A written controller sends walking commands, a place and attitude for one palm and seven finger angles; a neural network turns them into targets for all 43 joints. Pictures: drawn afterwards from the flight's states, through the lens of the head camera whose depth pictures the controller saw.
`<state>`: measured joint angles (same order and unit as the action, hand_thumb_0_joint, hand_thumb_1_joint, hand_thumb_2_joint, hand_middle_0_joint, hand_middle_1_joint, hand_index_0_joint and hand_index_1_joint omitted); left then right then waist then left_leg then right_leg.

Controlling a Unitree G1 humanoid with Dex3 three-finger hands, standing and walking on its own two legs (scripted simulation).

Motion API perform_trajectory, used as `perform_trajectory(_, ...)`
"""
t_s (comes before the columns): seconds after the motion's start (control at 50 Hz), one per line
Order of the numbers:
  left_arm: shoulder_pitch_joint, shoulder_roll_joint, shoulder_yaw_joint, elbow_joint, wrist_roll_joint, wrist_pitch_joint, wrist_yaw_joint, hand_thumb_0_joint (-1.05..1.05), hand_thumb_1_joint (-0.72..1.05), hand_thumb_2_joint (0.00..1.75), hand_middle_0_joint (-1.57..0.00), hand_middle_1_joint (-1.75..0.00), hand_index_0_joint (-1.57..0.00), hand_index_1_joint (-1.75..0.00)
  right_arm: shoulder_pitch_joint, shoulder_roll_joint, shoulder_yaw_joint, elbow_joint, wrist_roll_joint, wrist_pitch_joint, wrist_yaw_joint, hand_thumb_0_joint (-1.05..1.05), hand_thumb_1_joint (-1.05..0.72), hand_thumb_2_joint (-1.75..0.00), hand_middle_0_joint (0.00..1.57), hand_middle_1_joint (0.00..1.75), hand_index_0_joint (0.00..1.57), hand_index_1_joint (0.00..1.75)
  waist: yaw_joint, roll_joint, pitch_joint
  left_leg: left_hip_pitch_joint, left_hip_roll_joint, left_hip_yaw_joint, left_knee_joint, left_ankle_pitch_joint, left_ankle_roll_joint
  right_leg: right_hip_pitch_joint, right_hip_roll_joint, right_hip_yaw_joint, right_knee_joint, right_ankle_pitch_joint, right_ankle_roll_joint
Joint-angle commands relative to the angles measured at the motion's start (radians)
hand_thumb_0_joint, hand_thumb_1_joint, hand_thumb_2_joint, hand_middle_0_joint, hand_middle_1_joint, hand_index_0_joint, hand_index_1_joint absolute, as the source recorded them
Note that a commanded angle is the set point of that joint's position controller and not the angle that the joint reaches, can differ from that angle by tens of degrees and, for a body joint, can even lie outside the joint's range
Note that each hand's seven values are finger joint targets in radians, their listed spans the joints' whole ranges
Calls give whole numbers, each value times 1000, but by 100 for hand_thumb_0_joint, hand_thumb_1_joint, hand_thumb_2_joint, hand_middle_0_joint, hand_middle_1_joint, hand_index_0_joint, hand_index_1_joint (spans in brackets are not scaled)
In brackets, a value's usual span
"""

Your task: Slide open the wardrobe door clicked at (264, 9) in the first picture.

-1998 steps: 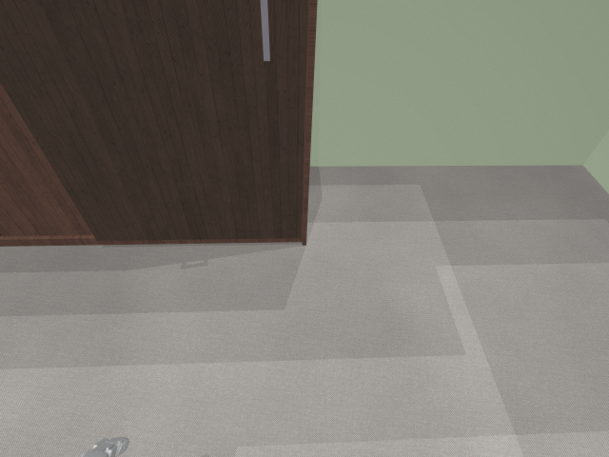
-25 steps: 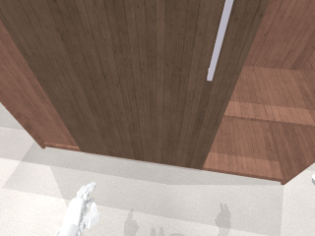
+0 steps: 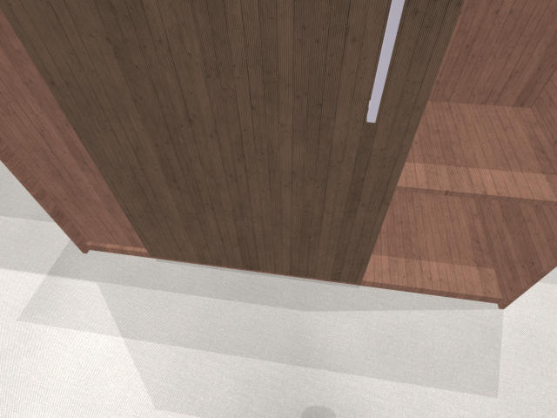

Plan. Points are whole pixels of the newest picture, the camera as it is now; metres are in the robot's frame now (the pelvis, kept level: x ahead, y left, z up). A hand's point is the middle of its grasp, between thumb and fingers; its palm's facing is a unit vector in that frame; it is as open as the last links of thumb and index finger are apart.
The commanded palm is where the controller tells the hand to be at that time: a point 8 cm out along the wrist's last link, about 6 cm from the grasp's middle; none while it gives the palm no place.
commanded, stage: let the arm hang, fingers relaxed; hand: right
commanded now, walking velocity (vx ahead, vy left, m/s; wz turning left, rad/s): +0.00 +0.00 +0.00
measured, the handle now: (385, 50) +0.67 -0.13 +0.19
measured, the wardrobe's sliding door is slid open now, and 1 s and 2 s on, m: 0.52 0.52 0.52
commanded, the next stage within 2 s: look to check the result in 0.74 s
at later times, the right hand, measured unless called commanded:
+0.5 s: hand out of the picture +0.04 -0.22 -0.16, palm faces +0.00 +0.96 -0.28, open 7.4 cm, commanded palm none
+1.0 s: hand out of the picture +0.08 -0.23 -0.15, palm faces -0.03 +0.95 -0.31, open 7.4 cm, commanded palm none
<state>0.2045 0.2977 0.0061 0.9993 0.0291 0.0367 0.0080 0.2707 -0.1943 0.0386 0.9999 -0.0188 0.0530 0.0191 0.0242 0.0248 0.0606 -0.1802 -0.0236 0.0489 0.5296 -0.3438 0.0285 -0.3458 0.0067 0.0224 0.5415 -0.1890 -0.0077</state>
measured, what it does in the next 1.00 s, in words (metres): stands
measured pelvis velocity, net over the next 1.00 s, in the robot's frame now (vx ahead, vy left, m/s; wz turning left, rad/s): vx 0.02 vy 0.00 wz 0.01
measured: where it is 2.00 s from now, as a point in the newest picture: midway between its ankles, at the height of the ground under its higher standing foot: outside the picture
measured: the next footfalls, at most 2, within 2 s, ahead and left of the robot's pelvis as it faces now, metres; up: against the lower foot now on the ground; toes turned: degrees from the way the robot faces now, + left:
none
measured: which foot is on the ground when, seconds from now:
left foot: down 0.00-1.00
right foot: down 0.00-1.00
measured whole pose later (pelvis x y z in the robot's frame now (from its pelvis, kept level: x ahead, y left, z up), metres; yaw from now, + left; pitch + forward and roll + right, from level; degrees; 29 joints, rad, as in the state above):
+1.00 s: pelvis +0.02 +0.00 +0.01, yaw +1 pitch -1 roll +0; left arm 0.10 0.31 0.01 1.13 0.02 0.01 0.01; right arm 0.14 -0.30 -0.02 1.12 -0.01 -0.01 0.00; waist 0.01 0.00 0.07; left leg -0.06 -0.02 0.03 0.35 -0.27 0.03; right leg -0.23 0.01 0.01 0.38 -0.13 0.00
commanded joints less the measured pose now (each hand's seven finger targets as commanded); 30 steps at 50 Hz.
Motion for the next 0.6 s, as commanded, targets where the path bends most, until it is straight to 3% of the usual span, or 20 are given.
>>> perform_trajectory(0.0, -43, 111, 21, -17, -4, -39, 24, 0, 90, 90, -20, -30, -20, -30, -15, -210, -75, 1, 9, -61, -26, 0, -90, -90, 20, 30, 20, 30, -24, -148, -83, -20, 119, -145, -200, 18, 44, 92, -89, 122, -138, 2, -37)
perform_trajectory(0.04, -7, 85, 19, 15, -6, -38, 29, 0, 90, 90, -20, -30, -20, -30, 1, -174, -70, 38, 9, -62, -30, 0, -90, -90, 20, 30, 20, 30, -16, -89, -87, -25, 124, -140, -222, 37, 42, 119, -91, 109, -124, 31, -34)
perform_trajectory(0.08, 16, 66, 18, 43, -6, -37, 33, 0, 90, 90, -20, -30, -20, -30, 16, -149, -68, 68, 10, -62, -33, 0, -90, -90, 20, 30, 20, 30, -14, -101, -81, -26, 124, -132, -223, 67, 41, 131, -94, 107, -123, 56, -34)
perform_trajectory(0.12, 31, 74, 21, 56, -10, -38, 36, 0, 90, 90, -20, -30, -20, -30, 29, -151, -70, 87, 8, -65, -37, 0, -90, -90, 20, 30, 20, 30, -17, -71, -85, -9, 118, -123, -221, 101, 36, 138, -102, 110, -123, 88, -37)
perform_trajectory(0.2, 34, 58, 26, 76, -7, -31, 35, 0, 90, 90, -20, -30, -20, -30, 29, -135, -69, 111, 9, -62, -40, 0, -90, -90, 20, 30, 20, 30, -16, -44, -22, -44, 119, -114, -240, 35, 37, 118, -98, 109, -142, 31, -36)
perform_trajectory(0.38, 4, 57, 34, 82, -3, -30, 25, 0, 90, 90, -20, -30, -20, -30, -3, -155, -73, 102, 5, -64, -42, 0, -90, -90, 20, 30, 20, 30, -20, -15, 2, -60, 111, -105, -226, 10, 29, 114, -103, 115, -185, -4, -40)
perform_trajectory(0.58, -64, 96, 31, 74, -5, -45, 20, 0, 90, 90, -20, -30, -20, -30, -71, -202, -83, 70, 5, -74, -40, 0, -90, -90, 20, 30, 20, 30, -23, -25, -47, 2, 123, -105, -217, 135, 17, 158, -111, 115, -191, 138, -40)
